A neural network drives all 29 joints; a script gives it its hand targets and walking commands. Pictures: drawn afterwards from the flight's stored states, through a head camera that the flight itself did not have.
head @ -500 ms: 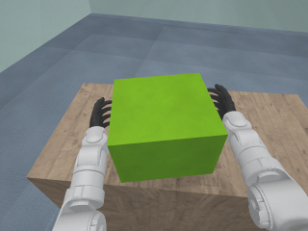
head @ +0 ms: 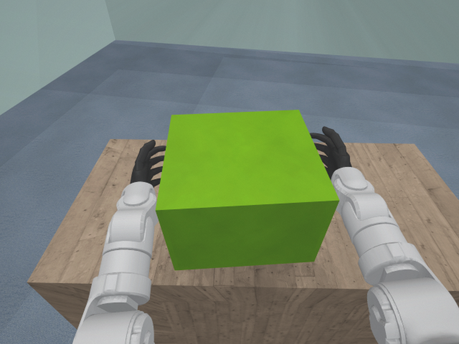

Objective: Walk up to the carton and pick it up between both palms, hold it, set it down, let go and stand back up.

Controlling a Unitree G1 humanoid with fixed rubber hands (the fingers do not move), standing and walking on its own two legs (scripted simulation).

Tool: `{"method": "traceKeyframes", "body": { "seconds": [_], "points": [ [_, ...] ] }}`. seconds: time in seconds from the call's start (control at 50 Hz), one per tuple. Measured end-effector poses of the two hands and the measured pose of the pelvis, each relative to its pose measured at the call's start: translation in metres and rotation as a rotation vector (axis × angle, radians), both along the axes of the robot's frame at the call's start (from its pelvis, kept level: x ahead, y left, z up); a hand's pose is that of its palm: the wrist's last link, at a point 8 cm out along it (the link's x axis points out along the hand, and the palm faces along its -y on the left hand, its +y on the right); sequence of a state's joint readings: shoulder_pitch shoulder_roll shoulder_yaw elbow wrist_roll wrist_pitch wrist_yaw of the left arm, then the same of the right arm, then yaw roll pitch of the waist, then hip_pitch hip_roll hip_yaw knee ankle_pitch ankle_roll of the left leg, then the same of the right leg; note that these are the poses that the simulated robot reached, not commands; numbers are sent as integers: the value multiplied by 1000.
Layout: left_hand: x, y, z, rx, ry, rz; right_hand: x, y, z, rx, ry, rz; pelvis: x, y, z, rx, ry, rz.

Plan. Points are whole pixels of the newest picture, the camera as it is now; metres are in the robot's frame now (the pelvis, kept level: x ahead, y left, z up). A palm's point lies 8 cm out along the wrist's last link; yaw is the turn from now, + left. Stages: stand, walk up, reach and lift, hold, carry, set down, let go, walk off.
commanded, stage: reach and lift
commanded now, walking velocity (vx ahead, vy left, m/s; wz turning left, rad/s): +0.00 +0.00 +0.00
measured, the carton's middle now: (240, 185) +0.40 +0.03 +0.10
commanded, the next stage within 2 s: hold in 1.46 s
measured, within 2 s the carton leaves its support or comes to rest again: neither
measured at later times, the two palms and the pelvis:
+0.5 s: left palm (151, 174) +0.37 +0.18 +0.15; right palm (355, 179) +0.37 -0.17 +0.16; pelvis +0.00 +0.02 +0.00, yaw -1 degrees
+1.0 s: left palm (152, 170) +0.37 +0.18 +0.16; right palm (361, 179) +0.36 -0.17 +0.16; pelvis +0.00 +0.01 +0.00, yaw -1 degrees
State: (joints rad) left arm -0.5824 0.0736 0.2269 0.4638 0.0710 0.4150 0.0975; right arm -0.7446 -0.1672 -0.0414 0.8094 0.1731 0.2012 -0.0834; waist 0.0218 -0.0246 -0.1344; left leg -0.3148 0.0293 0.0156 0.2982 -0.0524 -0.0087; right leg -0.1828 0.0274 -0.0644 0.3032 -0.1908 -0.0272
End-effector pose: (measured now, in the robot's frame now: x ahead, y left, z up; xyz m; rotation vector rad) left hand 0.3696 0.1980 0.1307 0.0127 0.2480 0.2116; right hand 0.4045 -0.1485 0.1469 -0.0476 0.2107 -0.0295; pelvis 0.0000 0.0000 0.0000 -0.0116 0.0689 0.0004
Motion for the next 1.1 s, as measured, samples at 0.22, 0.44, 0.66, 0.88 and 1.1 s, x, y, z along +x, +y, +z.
{"method": "traceKeyframes", "body": {
  "seconds": [0.22,0.44,0.66,0.88,1.1],
  "points": [
    [1,-6,9,18,-6,-59,-19,-7,2,27,-5,-62,-1,8,0,-1,-38,-3],
    [3,-14,19,43,-15,-106,-32,-16,7,55,-14,-114,-1,15,1,-2,-62,-13],
    [3,-22,25,52,-25,-129,-40,-23,10,67,-24,-137,1,19,1,-2,-81,-24],
    [2,-23,29,54,-33,-130,-41,-25,12,72,-33,-137,3,16,1,-1,-90,-23],
    [-1,-22,35,48,-46,-125,-41,-24,19,73,-47,-131,4,13,1,-1,-98,-18]
  ]
}}
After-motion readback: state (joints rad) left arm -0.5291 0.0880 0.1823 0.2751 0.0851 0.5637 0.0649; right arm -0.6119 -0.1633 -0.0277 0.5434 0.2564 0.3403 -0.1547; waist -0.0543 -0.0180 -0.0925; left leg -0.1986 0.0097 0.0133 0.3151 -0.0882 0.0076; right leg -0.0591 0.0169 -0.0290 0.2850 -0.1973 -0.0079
